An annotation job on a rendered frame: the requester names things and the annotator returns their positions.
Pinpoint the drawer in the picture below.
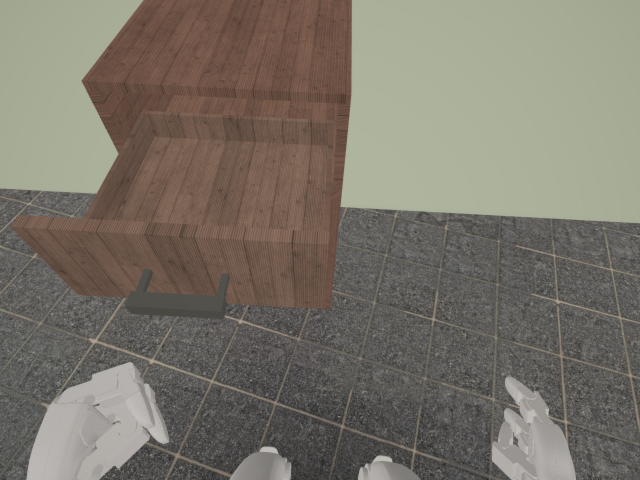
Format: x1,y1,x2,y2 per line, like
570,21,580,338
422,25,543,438
11,111,334,309

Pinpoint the right robot hand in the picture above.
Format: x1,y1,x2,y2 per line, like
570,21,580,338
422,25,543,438
492,376,576,480

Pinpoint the cabinet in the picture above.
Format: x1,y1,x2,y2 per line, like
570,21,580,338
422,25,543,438
82,0,352,309

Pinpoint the handle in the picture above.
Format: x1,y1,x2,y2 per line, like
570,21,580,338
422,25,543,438
125,269,230,319

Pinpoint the robot right shin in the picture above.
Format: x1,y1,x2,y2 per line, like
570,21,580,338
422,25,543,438
371,455,392,464

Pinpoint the left robot hand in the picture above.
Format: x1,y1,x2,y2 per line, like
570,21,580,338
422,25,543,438
26,362,169,480

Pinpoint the robot left thigh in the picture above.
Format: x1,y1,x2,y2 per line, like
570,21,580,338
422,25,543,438
230,452,291,480

